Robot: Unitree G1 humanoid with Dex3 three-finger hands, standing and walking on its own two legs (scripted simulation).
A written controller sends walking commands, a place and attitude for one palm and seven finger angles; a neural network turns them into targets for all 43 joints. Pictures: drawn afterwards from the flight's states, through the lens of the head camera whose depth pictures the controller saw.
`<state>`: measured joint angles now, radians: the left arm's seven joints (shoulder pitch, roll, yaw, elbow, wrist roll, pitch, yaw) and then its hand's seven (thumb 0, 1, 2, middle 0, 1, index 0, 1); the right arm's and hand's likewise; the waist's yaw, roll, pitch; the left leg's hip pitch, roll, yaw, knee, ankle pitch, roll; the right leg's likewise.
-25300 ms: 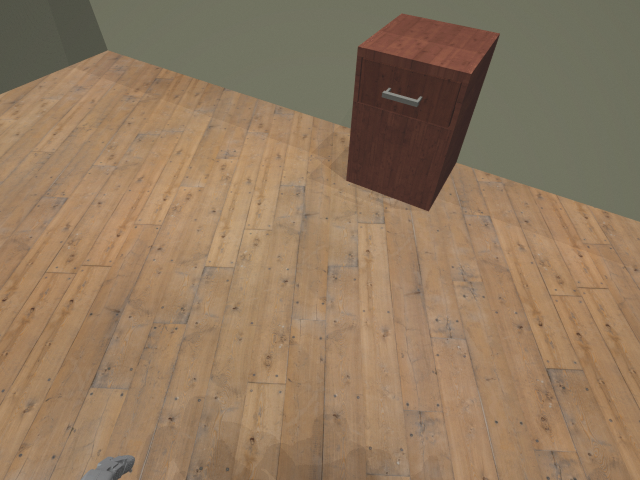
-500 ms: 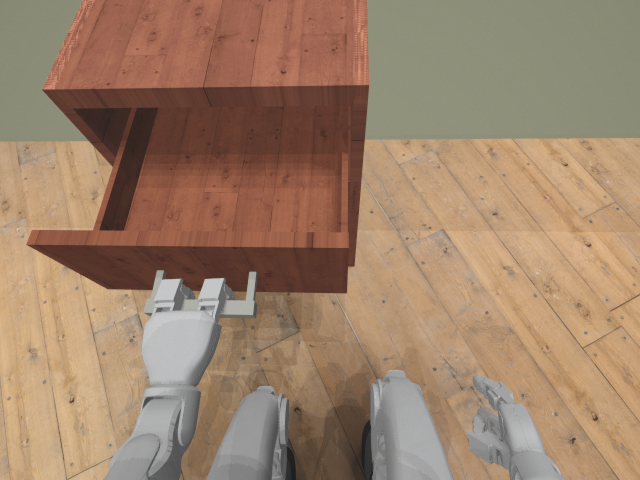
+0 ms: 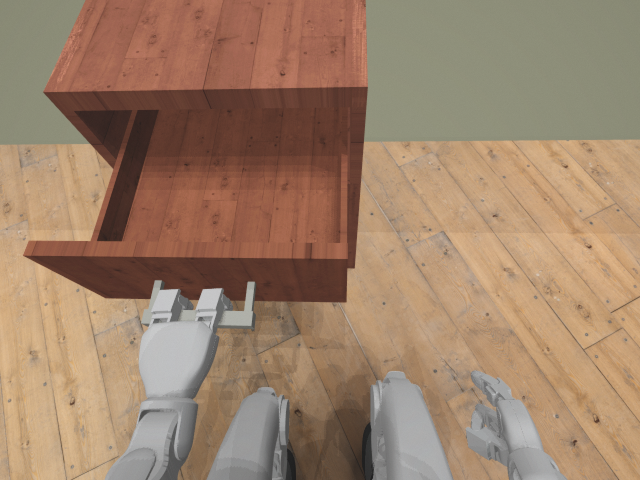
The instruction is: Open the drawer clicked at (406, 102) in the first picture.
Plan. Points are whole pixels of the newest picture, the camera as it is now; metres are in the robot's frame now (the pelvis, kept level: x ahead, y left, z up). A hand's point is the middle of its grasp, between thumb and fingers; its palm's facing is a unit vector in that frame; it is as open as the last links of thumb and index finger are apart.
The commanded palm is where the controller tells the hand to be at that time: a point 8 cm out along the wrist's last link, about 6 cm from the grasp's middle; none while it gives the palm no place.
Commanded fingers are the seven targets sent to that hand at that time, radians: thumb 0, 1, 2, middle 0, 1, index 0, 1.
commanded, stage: pull the drawer open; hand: left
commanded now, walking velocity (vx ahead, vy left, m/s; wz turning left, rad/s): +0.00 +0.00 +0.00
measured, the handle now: (201, 304) +0.34 +0.17 -0.06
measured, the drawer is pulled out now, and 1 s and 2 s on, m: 0.22 0.23 0.23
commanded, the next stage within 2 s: open the thumb to release the handle in 0.36 s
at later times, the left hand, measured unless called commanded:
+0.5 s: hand (198, 359) +0.27 +0.18 -0.08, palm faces -0.06 -0.08 -1.00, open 6.0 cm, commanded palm +0.25 +0.19 -0.04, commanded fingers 0.00 0.69 0.81 -0.38 -1.33 -0.38 -1.33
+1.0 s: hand (190, 358) +0.27 +0.19 -0.08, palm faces -0.04 -0.06 -1.00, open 12.7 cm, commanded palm +0.25 +0.19 -0.04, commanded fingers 0.00 -0.50 0.30 -0.30 -1.20 -0.30 -1.20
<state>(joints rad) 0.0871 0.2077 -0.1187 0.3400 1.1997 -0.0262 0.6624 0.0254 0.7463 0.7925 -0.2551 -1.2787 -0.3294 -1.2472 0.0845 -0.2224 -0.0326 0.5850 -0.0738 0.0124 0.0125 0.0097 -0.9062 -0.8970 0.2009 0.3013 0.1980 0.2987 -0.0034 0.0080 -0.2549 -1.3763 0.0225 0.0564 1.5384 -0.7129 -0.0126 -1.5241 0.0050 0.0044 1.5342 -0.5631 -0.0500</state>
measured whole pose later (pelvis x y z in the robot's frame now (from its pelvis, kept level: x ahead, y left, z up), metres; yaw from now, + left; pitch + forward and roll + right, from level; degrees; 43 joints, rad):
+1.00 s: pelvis -0.03 +0.00 +0.00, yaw +1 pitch +30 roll +2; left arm -0.06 0.23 -0.15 0.48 1.18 -0.02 0.68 0.00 -0.31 0.38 -0.29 -1.22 -0.33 -1.22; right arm 0.11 -0.24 -0.05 0.64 -0.06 0.00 -0.02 0.01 -0.91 -0.90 0.20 0.30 0.20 0.30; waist 0.01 0.02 -0.25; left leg -1.41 0.01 0.02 1.55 -0.66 -0.01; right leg -1.52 -0.02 -0.03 1.52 -0.52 -0.05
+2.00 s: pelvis -0.01 +0.01 +0.04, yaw +0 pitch +27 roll +2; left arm -0.06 0.22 -0.17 0.50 1.17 0.02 0.67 0.00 -0.49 0.30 -0.32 -1.20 -0.34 -1.21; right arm 0.12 -0.23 -0.05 0.63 -0.06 0.02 -0.02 0.01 -0.91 -0.90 0.20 0.30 0.20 0.30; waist 0.00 0.02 -0.23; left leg -1.23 0.01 0.02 1.39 -0.62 0.00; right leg -1.34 -0.01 -0.02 1.36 -0.48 -0.04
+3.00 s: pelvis +0.01 +0.01 +0.09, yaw +0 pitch +20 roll +1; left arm 0.07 0.22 -0.21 0.36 1.14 0.05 0.61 0.00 -0.49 0.30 -0.32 -1.20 -0.32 -1.20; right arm 0.17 -0.23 -0.04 0.57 -0.05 0.06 0.01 0.01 -0.91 -0.90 0.20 0.30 0.20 0.30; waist 0.01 0.03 -0.20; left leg -0.93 0.01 0.03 1.15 -0.56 0.00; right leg -1.04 0.00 -0.01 1.13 -0.44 -0.03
